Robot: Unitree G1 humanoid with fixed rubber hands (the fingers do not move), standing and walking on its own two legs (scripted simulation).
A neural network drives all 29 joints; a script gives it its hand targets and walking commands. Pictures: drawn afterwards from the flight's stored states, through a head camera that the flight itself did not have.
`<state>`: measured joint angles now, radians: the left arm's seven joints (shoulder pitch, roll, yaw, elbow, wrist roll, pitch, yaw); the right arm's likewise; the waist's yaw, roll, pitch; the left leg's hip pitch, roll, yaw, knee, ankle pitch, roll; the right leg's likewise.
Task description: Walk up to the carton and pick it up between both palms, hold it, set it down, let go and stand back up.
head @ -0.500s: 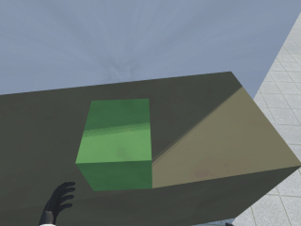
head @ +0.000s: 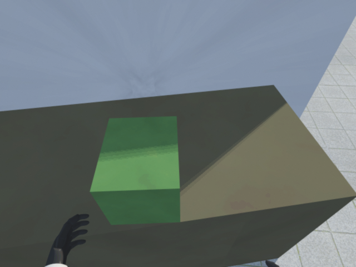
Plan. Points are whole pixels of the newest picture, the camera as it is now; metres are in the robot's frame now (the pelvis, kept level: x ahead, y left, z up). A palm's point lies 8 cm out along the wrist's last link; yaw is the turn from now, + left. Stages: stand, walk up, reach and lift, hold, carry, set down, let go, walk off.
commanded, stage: stand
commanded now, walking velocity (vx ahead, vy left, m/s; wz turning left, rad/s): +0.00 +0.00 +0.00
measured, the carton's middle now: (144, 169) +0.37 +0.09 +0.00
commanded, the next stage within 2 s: none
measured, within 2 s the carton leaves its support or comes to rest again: neither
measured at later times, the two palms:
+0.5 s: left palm (58, 256) +0.18 +0.25 -0.02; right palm out of the picture +0.11 -0.21 -0.11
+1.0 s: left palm (59, 256) +0.18 +0.25 -0.02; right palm out of the picture +0.11 -0.21 -0.12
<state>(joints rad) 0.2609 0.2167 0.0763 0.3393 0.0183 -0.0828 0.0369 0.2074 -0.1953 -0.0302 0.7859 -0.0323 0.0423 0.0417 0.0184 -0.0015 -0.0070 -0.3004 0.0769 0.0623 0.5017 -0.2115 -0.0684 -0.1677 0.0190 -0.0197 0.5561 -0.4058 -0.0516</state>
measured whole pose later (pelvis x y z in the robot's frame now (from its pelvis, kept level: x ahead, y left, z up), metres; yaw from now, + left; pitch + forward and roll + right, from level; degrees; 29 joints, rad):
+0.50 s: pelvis -0.01 +0.01 +0.00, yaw +0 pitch +0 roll +1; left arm 0.24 0.22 0.06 0.34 0.02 -0.07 0.02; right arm 0.21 -0.18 -0.02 0.76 -0.03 0.03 0.04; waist 0.01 -0.01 0.00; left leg -0.30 0.07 0.07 0.51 -0.21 -0.05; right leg -0.17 0.01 -0.02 0.56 -0.40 -0.04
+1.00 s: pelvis -0.01 +0.01 +0.00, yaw +0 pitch +0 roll +2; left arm 0.24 0.22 0.06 0.34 0.02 -0.08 0.02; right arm 0.21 -0.19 -0.02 0.74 -0.03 0.03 0.04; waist 0.01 0.00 0.00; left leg -0.31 0.07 0.07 0.52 -0.21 -0.06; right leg -0.17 0.01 -0.02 0.57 -0.41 -0.04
